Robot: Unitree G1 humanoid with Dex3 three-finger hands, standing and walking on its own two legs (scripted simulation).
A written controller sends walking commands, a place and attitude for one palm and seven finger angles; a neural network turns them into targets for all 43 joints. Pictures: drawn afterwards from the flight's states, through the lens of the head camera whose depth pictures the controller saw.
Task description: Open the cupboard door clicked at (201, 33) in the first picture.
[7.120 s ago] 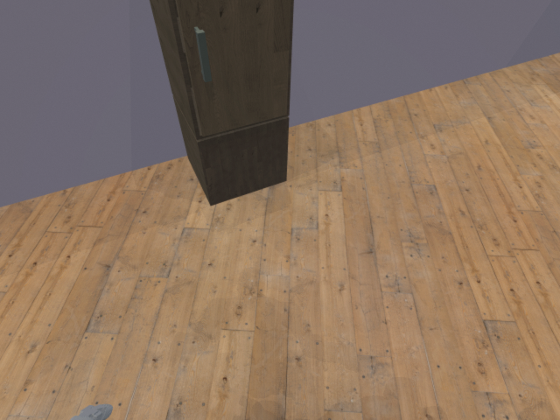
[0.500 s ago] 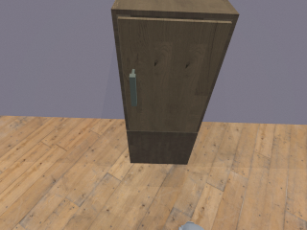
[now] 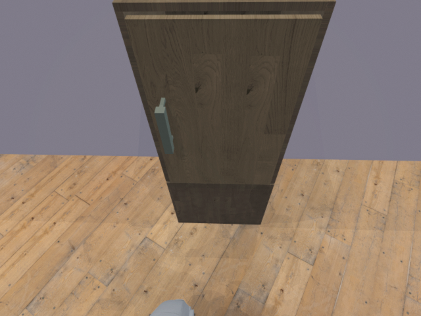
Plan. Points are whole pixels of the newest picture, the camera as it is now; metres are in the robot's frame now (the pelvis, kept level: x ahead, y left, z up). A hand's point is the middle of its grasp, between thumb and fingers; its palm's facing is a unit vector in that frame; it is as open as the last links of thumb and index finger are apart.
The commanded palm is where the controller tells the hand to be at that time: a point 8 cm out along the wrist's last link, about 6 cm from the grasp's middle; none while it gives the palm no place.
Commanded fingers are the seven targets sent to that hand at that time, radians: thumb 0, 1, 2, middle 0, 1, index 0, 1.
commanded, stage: come to a stop and stand still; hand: left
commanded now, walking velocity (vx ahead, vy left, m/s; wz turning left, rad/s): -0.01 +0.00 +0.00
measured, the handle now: (166, 126) +0.56 +0.17 -0.02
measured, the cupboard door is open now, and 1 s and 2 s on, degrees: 0 0 0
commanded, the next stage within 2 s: look again from close up in 0.76 s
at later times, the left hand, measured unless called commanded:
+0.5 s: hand out of the picture -0.02 +0.29 -0.16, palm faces +0.03 -0.97 -0.25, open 7.4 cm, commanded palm none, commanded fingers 0.00 0.90 0.90 -0.20 -0.30 -0.20 -0.30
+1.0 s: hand out of the picture -0.05 +0.26 -0.17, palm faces +0.01 -0.98 -0.18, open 7.4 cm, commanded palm none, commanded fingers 0.00 0.90 0.90 -0.20 -0.30 -0.20 -0.30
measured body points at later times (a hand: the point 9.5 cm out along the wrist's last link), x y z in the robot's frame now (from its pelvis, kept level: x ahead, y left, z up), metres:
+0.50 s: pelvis -0.04 +0.10 +0.00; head -0.05 +0.08 +0.45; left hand -0.02 +0.34 -0.14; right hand +0.02 -0.13 -0.16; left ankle -0.02 +0.13 -0.74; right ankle -0.02 -0.03 -0.74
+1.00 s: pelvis -0.04 +0.11 +0.00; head -0.03 +0.09 +0.45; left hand -0.05 +0.31 -0.15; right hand -0.06 -0.11 -0.16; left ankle -0.02 +0.13 -0.74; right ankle -0.02 -0.03 -0.74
